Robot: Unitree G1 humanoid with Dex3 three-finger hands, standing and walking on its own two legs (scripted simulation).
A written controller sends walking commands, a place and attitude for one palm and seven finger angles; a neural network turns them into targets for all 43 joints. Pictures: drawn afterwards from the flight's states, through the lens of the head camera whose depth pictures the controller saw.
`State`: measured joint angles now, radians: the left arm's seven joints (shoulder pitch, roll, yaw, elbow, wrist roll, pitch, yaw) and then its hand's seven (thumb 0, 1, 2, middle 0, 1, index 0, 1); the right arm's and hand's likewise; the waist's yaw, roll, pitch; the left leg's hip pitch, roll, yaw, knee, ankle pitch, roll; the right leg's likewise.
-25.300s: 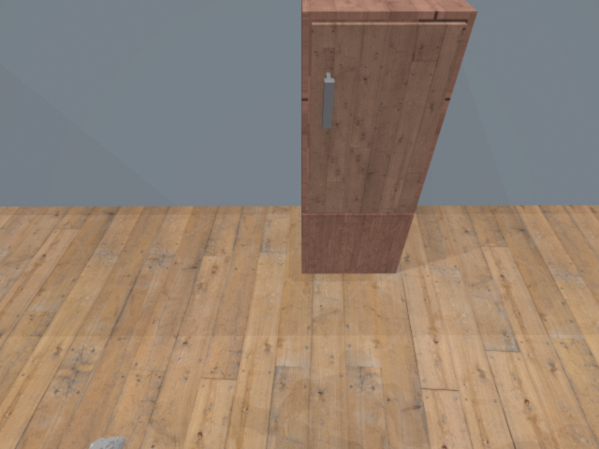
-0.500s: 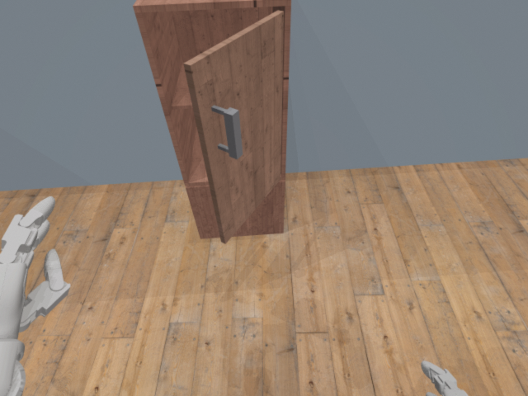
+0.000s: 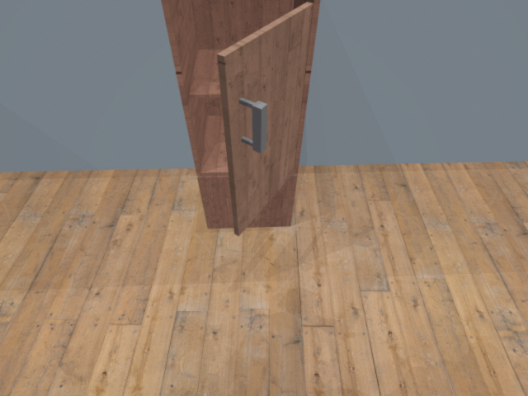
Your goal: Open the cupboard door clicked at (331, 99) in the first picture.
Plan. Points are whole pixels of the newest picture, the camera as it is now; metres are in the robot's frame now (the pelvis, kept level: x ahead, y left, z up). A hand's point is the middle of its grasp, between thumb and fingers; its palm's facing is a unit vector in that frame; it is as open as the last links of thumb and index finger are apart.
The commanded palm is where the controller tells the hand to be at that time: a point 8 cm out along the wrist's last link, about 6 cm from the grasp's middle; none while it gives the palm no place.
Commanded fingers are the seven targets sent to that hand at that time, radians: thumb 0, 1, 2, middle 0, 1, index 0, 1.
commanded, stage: let the arm hang, fingers relaxed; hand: left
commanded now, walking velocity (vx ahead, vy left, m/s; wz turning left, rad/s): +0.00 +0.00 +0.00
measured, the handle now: (252, 125) +0.66 +0.08 +0.03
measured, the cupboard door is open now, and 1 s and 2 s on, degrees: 54 54 54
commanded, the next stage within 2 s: look to check the result in 0.54 s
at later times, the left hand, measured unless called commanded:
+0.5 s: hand out of the picture +0.03 +0.17 -0.17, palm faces -0.01 -0.98 -0.20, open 7.3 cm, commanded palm none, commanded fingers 0.00 0.90 0.90 -0.20 -0.30 -0.20 -0.30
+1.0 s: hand out of the picture +0.03 +0.17 -0.17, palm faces +0.00 -0.97 -0.25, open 7.3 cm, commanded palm none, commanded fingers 0.00 0.90 0.90 -0.20 -0.30 -0.20 -0.30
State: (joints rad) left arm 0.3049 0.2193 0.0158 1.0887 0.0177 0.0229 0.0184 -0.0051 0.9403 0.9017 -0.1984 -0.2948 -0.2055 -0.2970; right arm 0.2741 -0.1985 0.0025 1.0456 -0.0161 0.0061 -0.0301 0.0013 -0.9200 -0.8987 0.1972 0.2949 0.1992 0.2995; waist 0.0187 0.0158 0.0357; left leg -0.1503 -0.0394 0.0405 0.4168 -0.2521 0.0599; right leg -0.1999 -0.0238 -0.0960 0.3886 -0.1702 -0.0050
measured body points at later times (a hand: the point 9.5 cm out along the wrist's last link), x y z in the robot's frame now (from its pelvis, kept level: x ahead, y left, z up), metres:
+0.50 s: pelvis +0.00 -0.01 +0.00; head +0.01 -0.01 +0.45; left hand +0.03 +0.22 -0.16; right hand -0.02 -0.23 -0.16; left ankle -0.02 +0.08 -0.74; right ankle +0.02 -0.12 -0.74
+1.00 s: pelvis +0.01 -0.03 +0.00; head +0.02 -0.04 +0.45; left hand +0.03 +0.22 -0.15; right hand +0.01 -0.27 -0.16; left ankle -0.02 +0.08 -0.74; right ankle +0.02 -0.12 -0.74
